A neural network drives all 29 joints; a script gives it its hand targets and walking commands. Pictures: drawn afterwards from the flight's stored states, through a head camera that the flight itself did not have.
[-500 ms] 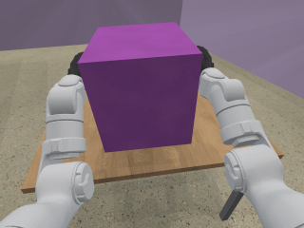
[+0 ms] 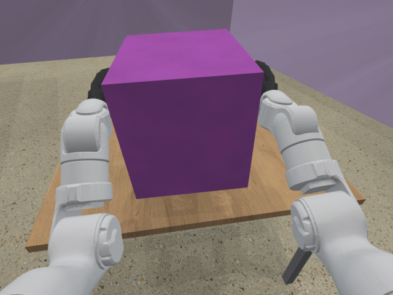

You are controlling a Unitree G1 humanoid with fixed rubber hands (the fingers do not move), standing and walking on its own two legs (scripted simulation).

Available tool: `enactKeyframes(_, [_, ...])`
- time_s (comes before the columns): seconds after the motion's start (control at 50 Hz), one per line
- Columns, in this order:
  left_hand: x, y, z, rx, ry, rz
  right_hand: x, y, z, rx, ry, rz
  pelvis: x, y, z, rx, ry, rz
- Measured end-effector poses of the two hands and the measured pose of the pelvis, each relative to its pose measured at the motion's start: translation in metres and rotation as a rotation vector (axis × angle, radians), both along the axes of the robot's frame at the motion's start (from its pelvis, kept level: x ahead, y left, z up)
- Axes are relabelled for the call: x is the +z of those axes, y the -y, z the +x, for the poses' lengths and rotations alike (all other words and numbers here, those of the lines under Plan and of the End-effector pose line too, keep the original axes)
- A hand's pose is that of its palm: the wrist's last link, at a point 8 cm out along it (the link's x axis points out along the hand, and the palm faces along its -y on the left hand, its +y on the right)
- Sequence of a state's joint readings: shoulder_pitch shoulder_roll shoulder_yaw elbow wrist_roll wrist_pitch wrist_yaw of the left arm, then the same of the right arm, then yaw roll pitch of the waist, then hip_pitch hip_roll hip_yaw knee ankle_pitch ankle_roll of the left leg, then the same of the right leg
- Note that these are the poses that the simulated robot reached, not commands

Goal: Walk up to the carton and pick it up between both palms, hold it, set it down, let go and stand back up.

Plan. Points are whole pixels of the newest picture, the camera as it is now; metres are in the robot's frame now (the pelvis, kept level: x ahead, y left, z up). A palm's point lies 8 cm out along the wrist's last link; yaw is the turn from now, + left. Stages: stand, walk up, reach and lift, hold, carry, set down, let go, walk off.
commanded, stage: hold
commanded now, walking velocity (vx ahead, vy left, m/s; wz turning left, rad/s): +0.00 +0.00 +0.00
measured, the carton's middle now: (184, 108) +0.41 +0.00 +0.24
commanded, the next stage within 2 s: none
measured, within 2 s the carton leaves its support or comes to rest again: neither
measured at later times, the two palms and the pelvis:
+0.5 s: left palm (97, 106) +0.36 +0.17 +0.26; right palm (264, 99) +0.36 -0.15 +0.28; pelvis +0.00 +0.00 +0.00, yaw +0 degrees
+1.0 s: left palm (96, 106) +0.36 +0.17 +0.26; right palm (264, 98) +0.36 -0.15 +0.28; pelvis +0.00 +0.00 +0.00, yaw +0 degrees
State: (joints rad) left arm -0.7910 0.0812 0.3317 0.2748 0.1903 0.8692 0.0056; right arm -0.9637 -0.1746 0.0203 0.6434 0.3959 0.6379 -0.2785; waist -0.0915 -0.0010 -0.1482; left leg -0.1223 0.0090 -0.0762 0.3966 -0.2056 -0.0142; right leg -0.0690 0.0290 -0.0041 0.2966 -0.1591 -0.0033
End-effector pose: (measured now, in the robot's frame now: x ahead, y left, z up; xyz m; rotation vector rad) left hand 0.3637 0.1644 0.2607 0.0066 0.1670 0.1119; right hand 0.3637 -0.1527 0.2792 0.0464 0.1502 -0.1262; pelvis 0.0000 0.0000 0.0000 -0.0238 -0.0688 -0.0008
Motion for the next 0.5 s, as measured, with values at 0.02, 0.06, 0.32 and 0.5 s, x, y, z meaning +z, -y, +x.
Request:
enactKeyframes(0.02, [0.0002, 0.0001, 0.0001, 0.0, 0.0, 0.0, 0.0, 0.0001, 0.0, 0.0, 0.0, 0.001, 0.0, 0.0, 0.0, 0.0, -0.001, 0.0])
enactKeyframes(0.06, [0.0008, 0.0004, 0.0002, 0.0, 0.0, 0.001, 0.0002, 0.0004, 0.0002, 0.0, 0.0, 0.003, 0.0, 0.0001, -0.0001, 0.0, -0.001, 0.0])
enactKeyframes(0.32, [0.0027, 0.0011, -0.0001, 0.006, 0.003, 0.002, 0.0008, 0.0012, 0.0014, 0.006, 0.001, -0.005, 0.0002, 0.0018, 0.0002, 0.002, -0.001, 0.001])
enactKeyframes(0.5, [0.0027, -0.002, -0.0018, 0.01, -0.001, -0.003, -0.0004, -0.0018, 0.0008, 0.01, -0.004, -0.007, 0.0001, 0.0022, -0.0003, 0.005, 0.001, 0.001])
